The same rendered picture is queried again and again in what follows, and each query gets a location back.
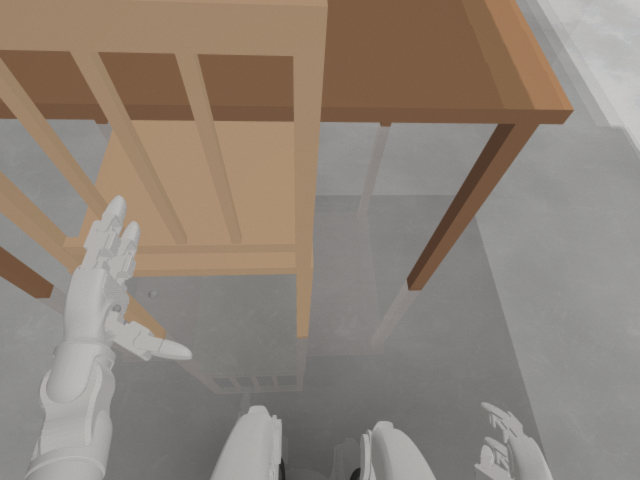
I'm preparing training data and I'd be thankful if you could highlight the robot thigh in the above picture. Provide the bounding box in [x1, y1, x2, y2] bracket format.
[210, 413, 282, 480]
[360, 428, 436, 480]

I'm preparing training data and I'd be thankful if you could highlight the robot left hand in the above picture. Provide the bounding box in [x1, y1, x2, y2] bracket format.
[63, 195, 192, 361]

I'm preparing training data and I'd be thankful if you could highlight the robot left forearm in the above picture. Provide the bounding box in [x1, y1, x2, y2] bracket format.
[24, 340, 116, 480]

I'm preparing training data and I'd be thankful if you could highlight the chair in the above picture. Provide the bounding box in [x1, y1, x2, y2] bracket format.
[0, 0, 328, 340]

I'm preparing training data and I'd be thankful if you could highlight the table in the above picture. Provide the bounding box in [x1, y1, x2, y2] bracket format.
[0, 0, 574, 298]

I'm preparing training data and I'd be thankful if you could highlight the robot right hand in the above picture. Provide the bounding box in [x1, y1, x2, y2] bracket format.
[475, 402, 553, 480]

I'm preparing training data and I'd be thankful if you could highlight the left robot thigh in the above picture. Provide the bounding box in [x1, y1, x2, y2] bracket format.
[210, 413, 282, 480]

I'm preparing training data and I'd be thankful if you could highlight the right robot thigh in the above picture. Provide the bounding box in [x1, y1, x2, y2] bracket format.
[360, 428, 436, 480]

